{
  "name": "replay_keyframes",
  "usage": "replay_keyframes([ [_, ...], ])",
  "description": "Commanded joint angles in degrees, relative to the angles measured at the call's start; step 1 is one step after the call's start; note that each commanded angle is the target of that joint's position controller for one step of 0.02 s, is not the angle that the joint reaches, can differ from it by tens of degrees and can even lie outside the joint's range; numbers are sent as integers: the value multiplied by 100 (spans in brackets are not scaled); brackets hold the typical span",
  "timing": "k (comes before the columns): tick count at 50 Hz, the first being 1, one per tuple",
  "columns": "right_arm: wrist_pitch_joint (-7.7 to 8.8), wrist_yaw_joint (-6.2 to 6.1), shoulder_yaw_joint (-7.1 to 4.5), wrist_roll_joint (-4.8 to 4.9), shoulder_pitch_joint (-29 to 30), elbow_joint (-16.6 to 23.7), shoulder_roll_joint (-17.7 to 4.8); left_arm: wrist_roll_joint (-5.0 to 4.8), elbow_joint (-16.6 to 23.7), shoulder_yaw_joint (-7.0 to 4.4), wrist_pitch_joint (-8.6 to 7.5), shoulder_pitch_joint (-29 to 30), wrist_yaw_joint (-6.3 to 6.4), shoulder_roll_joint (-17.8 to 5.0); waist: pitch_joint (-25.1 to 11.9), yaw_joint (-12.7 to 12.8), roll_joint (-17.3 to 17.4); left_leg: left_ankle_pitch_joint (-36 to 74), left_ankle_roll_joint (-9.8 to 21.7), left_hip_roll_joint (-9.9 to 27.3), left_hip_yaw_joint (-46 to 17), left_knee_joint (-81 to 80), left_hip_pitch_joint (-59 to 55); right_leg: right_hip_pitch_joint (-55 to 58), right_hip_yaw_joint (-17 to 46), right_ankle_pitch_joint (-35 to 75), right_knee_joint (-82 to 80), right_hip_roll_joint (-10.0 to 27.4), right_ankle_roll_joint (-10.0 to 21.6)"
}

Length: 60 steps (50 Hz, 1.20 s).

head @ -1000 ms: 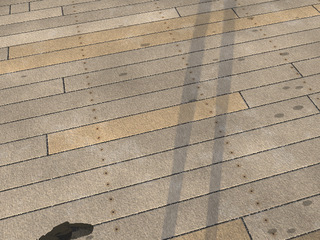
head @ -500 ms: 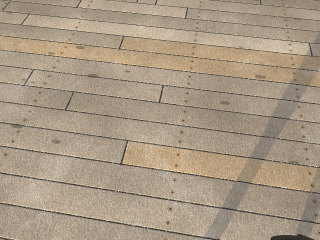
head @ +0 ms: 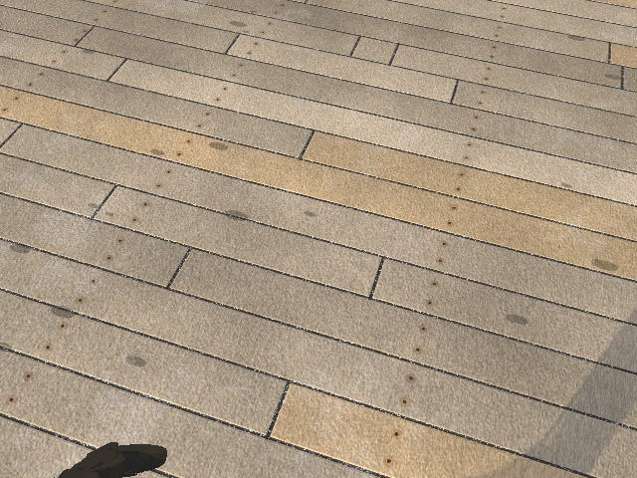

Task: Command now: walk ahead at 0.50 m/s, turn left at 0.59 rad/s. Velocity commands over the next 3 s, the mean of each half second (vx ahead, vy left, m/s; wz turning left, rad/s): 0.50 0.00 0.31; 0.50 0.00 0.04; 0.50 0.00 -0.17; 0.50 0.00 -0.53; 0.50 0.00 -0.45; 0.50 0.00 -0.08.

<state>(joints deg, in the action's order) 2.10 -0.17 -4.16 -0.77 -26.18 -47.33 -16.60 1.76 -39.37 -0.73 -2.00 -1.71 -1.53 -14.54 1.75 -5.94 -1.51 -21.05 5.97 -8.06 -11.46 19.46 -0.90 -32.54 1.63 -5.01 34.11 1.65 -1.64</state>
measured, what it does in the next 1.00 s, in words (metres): walks ahead: right foot, then left foot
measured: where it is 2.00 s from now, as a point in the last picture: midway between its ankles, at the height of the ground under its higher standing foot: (259, 248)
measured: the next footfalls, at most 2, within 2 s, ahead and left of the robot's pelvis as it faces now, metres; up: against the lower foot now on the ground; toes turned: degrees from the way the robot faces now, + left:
right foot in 0.04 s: +0.20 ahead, -0.12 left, +0.00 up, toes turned +4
left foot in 0.54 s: +0.41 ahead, +0.13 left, +0.00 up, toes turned +12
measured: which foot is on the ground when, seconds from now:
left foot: down 0.00-0.06, up 0.08-0.52, down 0.54-1.00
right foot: up 0.00-0.02, down 0.04-0.56, up 0.58-1.00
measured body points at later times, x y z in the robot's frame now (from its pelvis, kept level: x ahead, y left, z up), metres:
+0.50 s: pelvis +0.26 +0.00 +0.00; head +0.29 +0.01 +0.45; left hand +0.18 +0.26 -0.13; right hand +0.51 -0.18 -0.09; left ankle +0.36 +0.12 -0.72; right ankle +0.16 -0.12 -0.73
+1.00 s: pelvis +0.51 +0.06 +0.00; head +0.54 +0.06 +0.45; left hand +0.67 +0.31 -0.10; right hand +0.50 -0.21 -0.14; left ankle +0.37 +0.12 -0.73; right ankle +0.68 -0.03 -0.71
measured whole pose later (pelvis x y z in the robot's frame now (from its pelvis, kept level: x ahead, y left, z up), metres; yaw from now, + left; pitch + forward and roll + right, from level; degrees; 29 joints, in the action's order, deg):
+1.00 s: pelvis +0.51 +0.06 +0.00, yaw +8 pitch +1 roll +2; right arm 4.4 0.1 -1.8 -0.9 -26.0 -55.7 -13.3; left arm 1.7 -45.5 -1.2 -1.4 -3.4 -2.3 -13.4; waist 1.8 -3.7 -1.9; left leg -17.6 3.3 -4.5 3.5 10.2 -6.3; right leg -32.6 -3.4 -3.6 35.0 3.9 2.4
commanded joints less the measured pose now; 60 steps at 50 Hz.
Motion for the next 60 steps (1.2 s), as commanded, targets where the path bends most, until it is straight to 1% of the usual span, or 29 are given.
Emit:
replay_keyframes([
  [1, 98, -18, -242, -7, 424, 415, -1072, -29, 183, -271, -184, -705, 116, -844, -377, 772, 563, 4366, 256, 1293, -959, 966, 647, 1836, -144, -414, -559, -375, 258],
  [2, 142, 38, -202, 48, 475, 429, -943, 35, 32, -353, -263, -1473, 195, -1067, -865, 1169, 212, 3978, 105, 902, -649, 2155, 1124, 3048, 194, -450, -842, 37, 456],
  [3, 182, 57, -60, 189, 292, 642, -412, 185, 52, -460, -275, -2285, 301, -1551, -1814, 1352, -605, 1918, -82, 425, -52, 3903, 2152, 4519, 1944, -1891, -1121, 1605, 812],
  [4, 156, 51, -32, 142, -134, 793, -391, 120, 12, -520, -189, -2020, 276, -1756, -2078, 877, -1806, -1011, -141, -100, 386, 4845, 3354, 4811, 4398, -2045, -1896, 2405, 1330],
  [5, 60, 6, -61, -28, -66, 516, -675, 59, 87, -427, -135, -1573, 231, -1195, -1152, 724, -629, -589, -123, 420, 295, 5265, 3707, 4012, 3931, -2532, -1884, 2213, 1343],
  [6, 43, 70, -45, -77, 273, 485, -628, 12, 81, -325, -139, -1334, 196, -768, -557, 731, -40, -136, -153, 580, 367, 5129, 3606, 3304, 3057, -2242, -1951, 1894, 1285],
  [8, -9, 160, -1, -135, 523, 546, -438, 16, -101, -240, -204, -1256, 175, -528, -117, 586, -294, 138, -228, 830, 435, 4582, 3361, 2564, 1834, -1021, -2186, 1360, 1092],
  [13, -97, 264, 62, -170, 919, 634, -356, -86, -466, -294, -436, -1632, 68, -689, -96, 534, -416, 605, -386, 834, 518, 4034, 3571, 2556, 847, 543, -2453, 1187, 1249],
  [21, -8, 345, 294, -123, 2495, 1055, -133, -119, -920, -335, -351, -2219, 34, -850, 106, 876, -415, 1581, -436, 1035, 1426, 1706, 3013, 2666, 23, 1107, -2484, 1004, 1093],
  [24, 28, 270, 262, -136, 2465, 1065, -258, -101, -1068, -366, -273, -2334, 64, -987, 107, 793, -414, 1149, -209, 906, 1536, 1301, 2667, 3053, 71, 1773, -2074, 1221, 1031],
  [26, 111, 186, 173, -219, 1454, 702, -377, -133, -1146, -337, -216, -2327, 83, -949, -399, 312, -142, 1159, 20, 621, 1639, 674, 1255, 2983, -286, 2914, -685, 941, 857],
  [27, 164, 118, 62, -313, 475, 429, -676, -141, -1043, -270, -223, -2270, 92, -778, -1041, -82, 187, 866, 253, 1202, 977, 622, -107, 2236, -488, 2101, 590, 686, 719],
  [28, 156, 38, -111, -366, -141, 383, -1352, -250, -715, -127, -240, -2533, 50, -224, -1765, -116, 1507, 183, 873, 2931, -1594, 179, -1708, 307, -877, -724, 2681, -147, 426],
  [29, 92, 31, -124, -99, -104, 329, -1277, -80, -792, -272, -193, -2399, 107, -714, -1719, -97, 1268, 484, 1047, 3180, -2640, -335, -1469, -400, -201, -2461, 3447, -345, 491],
  [30, 80, 34, -51, -26, 366, 333, -1002, -58, -747, -312, -167, -2093, 102, -764, -905, 150, 831, 576, 934, 2895, -1724, -307, -868, -674, 48, -2097, 3617, -2, 554],
  [32, 147, 68, 93, -28, 939, 349, -460, -91, -772, -258, -157, -1894, 40, -534, -230, 485, 617, 1200, 605, 2324, -608, -687, 284, -312, -6, -1481, 3010, 329, 527],
  [33, 180, 61, 132, -3, 1048, 306, -337, -18, -834, -249, -85, -1990, 18, -493, -105, 642, 729, 1467, 485, 2109, -267, -843, 657, -40, -34, -1349, 2808, 401, 454],
  [36, 296, 60, 102, 25, 854, 121, -391, 35, -875, -244, 34, -1914, -70, -384, -95, 749, 623, 2132, 579, 1953, 166, -1111, 828, 34, -161, -926, 2656, 406, 310],
  [40, 312, 61, 78, 52, 480, -153, -409, 37, -600, -221, 51, -969, -89, -329, 214, 592, 486, 2265, 647, 1876, 483, -1361, 618, -597, -247, -170, 1833, 538, 142],
  [44, 318, 61, 72, 31, 142, -393, -446, -4, -368, -138, 20, -176, -94, -219, 324, 393, 499, 2702, 579, 1827, 771, -1312, 400, -429, -427, 389, 725, 398, 172],
  [49, 282, -10, 51, -28, -106, -674, -558, -13, -168, -147, -30, 271, -59, -344, 431, 353, 503, 3465, 478, 2094, 804, -970, -292, -183, -522, 91, -8, 190, 489],
  [51, 270, -38, 33, -47, 36, -724, -641, -7, -265, -194, -77, -115, -10, -422, 238, 582, 537, 4740, 353, 2097, 923, -370, -428, 514, -640, -345, -245, -59, 687],
  [53, 235, -39, 49, -38, 142, -749, -626, 73, -814, -333, -177, -1741, 98, -662, -669, 1257, 307, 5173, 150, 1705, 1277, 1607, 82, 2605, -667, -290, -686, -246, 973],
  [54, 256, -18, 159, 74, -12, -541, -282, 215, -972, -478, -215, -2659, 177, -1203, -1447, 1466, -405, 3239, -33, 1281, 1554, 3494, 1562, 4279, 1000, -910, -817, 1146, 1369],
  [55, 256, 8, 186, 136, -561, -549, 27, 140, -1026, -582, -173, -2761, 145, -1623, -1921, 1179, -1468, -967, -168, 213, 1360, 5145, 3181, 5124, 3605, -923, -1626, 2364, 2003],
  [56, 222, -18, 59, -8, -67, -560, -449, -78, -989, -524, -126, -2235, 114, -1277, -1298, 1057, -553, -672, -63, 600, 665, 5506, 3609, 4535, 3365, -1296, -1794, 2040, 1845],
  [57, 253, 18, 56, -3, 304, -460, -412, -113, -904, -423, -133, -1675, 100, -887, -536, 863, -247, -116, -41, 875, 735, 5315, 3684, 3691, 2469, -1173, -1921, 1849, 1692],
  [58, 265, 40, 83, 2, 499, -443, -291, -84, -893, -346, -168, -1405, 82, -598, -231, 737, -61, 240, -44, 1085, 791, 4967, 3506, 3130, 1889, -720, -2137, 1561, 1517],
  [60, 138, 95, 107, -137, 404, -497, -144, -118, -1030, -269, -229, -1347, 99, -373, -69, 478, -249, 483, -178, 1286, 904, 4524, 2996, 2464, 1193, -30, -2388, 1158, 1317],
])
Over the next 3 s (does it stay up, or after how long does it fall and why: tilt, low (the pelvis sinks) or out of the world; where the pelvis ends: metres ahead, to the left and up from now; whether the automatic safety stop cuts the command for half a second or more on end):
stays up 1.53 -0.15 0.01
